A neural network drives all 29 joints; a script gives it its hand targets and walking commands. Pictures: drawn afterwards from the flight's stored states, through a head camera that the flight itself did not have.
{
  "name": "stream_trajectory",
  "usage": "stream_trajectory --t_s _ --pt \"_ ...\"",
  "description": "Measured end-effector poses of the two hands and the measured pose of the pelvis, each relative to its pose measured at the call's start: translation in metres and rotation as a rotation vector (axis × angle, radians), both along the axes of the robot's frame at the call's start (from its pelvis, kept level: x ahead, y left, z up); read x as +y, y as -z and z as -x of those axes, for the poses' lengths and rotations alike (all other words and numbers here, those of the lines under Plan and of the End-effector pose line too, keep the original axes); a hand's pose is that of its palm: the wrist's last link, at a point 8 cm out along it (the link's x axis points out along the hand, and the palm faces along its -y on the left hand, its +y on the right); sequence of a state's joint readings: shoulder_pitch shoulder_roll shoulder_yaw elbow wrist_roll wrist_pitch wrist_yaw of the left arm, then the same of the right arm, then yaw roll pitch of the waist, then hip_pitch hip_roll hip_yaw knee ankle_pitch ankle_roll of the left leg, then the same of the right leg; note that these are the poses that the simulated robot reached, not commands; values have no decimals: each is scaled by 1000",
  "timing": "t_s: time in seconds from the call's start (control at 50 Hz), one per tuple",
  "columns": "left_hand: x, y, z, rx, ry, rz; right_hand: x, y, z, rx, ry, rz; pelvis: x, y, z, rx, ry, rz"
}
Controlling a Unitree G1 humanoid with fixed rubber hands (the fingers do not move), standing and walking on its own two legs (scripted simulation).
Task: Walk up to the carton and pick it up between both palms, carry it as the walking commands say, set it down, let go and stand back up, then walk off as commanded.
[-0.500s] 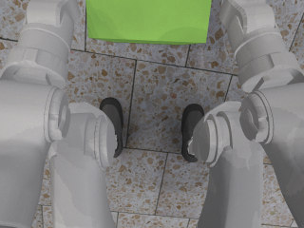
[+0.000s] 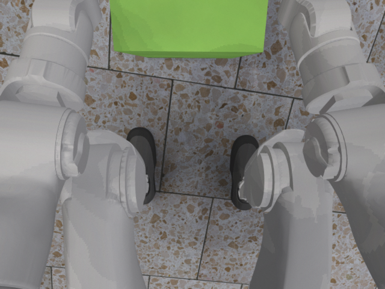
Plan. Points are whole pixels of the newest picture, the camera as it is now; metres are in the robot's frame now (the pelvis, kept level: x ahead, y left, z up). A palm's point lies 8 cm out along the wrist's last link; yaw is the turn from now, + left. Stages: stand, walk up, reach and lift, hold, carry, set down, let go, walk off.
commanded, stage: reach and lift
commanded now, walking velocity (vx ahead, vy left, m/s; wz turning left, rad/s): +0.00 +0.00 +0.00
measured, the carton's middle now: out of the picture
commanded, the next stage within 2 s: none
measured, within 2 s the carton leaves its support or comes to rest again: neither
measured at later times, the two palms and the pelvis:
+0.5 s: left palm out of the picture +0.57 +0.16 -0.12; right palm out of the picture +0.58 -0.12 -0.09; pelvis -0.01 +0.01 +0.01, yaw -1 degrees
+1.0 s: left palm out of the picture +0.54 +0.15 -0.07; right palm out of the picture +0.53 -0.14 -0.05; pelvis -0.03 +0.00 +0.04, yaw -1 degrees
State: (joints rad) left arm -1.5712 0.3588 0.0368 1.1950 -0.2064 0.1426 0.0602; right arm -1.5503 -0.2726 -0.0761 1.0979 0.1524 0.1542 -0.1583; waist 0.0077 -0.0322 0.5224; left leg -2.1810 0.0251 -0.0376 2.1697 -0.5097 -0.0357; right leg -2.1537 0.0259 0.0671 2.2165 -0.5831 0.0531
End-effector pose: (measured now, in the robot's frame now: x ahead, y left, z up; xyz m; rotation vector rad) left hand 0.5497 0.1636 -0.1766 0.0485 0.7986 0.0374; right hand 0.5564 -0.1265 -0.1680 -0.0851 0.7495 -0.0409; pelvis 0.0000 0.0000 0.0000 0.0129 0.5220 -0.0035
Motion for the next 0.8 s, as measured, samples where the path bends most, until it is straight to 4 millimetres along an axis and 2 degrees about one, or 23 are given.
stream_trajectory --t_s 0.14,0.3,0.48,0.56,0.68,0.8 --pt "-1 -22 -2 -59 -11 -24 3 -28 -6 -86 21 7 1 4 10 -32 1 2" --pt "1 -24 5 -6 -28 -6 6 -35 0 -54 68 -41 3 5 16 -50 3 9" --pt "-2 -55 -18 -72 -17 11 6 -72 -21 -130 143 -57 9 -6 7 -57 6 28" --pt "-1 -56 -20 -50 -12 -8 8 -74 -23 -114 163 -68 10 -13 2 -50 6 31" --pt "-2 -58 -16 -53 -4 -13 7 -72 -16 -116 161 -64 9 -19 0 -46 6 30" --pt "-8 -88 -10 -96 3 -16 1 -100 -3 -158 173 -68 6 -20 10 -96 11 25"
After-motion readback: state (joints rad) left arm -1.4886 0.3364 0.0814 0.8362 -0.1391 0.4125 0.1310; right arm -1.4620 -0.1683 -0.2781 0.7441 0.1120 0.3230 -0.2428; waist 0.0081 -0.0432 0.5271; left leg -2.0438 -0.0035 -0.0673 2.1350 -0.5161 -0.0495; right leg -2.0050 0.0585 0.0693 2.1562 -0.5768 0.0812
